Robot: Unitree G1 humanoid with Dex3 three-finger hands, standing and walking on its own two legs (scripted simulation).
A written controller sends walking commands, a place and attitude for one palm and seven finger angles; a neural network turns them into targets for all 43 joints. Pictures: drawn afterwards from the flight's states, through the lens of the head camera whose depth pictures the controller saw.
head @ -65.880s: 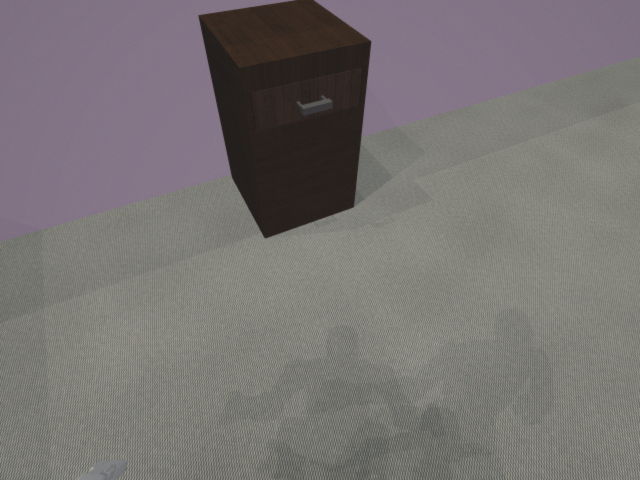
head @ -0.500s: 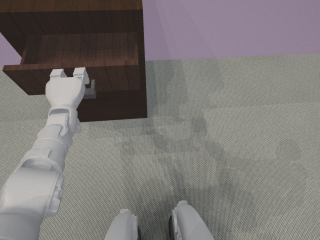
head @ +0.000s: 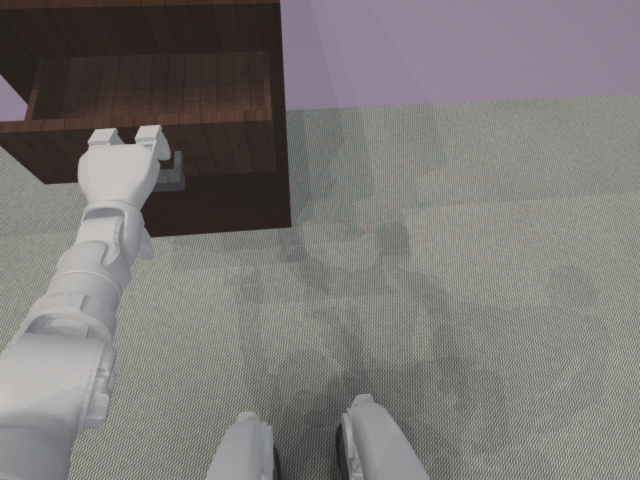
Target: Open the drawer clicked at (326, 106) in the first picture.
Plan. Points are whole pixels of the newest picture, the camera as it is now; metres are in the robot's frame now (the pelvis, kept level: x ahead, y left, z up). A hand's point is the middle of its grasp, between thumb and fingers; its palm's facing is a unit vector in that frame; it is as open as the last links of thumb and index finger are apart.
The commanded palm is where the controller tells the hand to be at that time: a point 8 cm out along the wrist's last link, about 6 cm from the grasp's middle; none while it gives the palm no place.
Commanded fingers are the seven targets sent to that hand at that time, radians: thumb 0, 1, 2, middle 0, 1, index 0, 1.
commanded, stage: re-aim the fingers above the handle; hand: left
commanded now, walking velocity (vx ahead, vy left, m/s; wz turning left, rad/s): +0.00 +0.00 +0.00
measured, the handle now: (148, 170) +0.57 +0.22 -0.08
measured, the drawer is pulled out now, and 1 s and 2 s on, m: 0.13 0.13 0.13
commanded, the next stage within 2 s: lower the fingers behind the handle in 0.66 s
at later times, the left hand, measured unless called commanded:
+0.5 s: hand (132, 190) +0.50 +0.22 -0.03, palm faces -0.05 +0.00 -1.00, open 13.8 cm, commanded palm +0.48 +0.22 +0.02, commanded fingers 0.00 -0.50 0.30 -0.30 -1.20 -0.30 -1.20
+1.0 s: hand (134, 197) +0.50 +0.22 -0.05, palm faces -0.10 +0.01 -1.00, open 13.8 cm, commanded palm +0.48 +0.21 +0.01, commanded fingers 0.00 -0.50 0.30 -0.30 -1.20 -0.30 -1.20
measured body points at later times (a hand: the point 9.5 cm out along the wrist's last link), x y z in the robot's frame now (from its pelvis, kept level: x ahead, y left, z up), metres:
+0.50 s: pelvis +0.00 +0.00 +0.00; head +0.16 +0.00 +0.42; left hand +0.50 +0.22 +0.02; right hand +0.02 -0.27 -0.13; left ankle +0.00 +0.11 -0.64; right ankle +0.03 -0.11 -0.64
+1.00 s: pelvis +0.00 +0.00 -0.01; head +0.17 +0.01 +0.41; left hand +0.50 +0.22 +0.01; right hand +0.01 -0.27 -0.14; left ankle +0.00 +0.11 -0.64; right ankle +0.03 -0.11 -0.64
